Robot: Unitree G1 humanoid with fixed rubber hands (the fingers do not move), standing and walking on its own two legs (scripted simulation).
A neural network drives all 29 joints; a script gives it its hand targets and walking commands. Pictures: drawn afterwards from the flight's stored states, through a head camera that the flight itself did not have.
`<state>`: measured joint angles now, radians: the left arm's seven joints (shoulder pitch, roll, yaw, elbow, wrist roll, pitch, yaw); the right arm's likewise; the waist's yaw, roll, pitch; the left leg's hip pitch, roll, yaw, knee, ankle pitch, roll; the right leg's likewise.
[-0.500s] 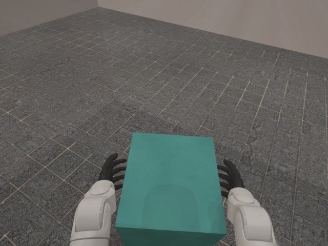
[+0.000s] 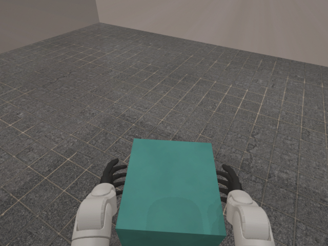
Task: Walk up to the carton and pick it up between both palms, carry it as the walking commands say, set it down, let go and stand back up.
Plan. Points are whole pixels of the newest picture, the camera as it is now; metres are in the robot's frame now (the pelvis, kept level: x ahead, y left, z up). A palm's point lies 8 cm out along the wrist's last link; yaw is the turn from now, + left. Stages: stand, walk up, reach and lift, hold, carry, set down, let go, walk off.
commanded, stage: carry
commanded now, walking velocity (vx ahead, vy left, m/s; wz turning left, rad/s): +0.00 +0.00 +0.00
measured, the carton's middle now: (168, 201) +0.28 +0.00 -0.04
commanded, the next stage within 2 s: hold in 1.00 s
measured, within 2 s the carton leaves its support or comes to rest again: neither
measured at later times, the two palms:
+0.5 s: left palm (109, 181) +0.28 +0.15 +0.05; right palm (233, 187) +0.27 -0.15 +0.05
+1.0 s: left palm (110, 180) +0.28 +0.14 +0.06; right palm (236, 187) +0.27 -0.16 +0.06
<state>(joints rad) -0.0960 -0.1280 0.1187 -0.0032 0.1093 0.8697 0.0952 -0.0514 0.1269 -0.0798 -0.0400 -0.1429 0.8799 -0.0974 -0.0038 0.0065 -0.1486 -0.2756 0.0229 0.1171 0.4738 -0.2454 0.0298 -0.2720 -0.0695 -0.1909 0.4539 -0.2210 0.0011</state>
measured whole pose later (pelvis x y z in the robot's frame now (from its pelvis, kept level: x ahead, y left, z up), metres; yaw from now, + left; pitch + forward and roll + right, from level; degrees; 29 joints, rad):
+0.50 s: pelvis +0.01 +0.00 +0.00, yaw +0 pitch +4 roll +0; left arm -0.09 -0.13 0.11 -0.08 0.09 0.87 0.10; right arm -0.05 0.13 -0.07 -0.11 -0.13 0.88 -0.11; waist 0.00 0.01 -0.13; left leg -0.28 0.03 0.12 0.48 -0.27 0.03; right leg -0.28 -0.07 -0.19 0.47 -0.25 0.00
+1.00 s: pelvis +0.02 -0.01 +0.00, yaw +0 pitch +4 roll +0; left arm -0.06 -0.13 0.09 -0.23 0.06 0.99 0.12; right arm -0.02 0.13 -0.05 -0.27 -0.09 1.01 -0.13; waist 0.00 0.00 -0.12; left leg -0.28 0.03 0.12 0.48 -0.27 0.02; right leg -0.29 -0.07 -0.19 0.47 -0.25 0.00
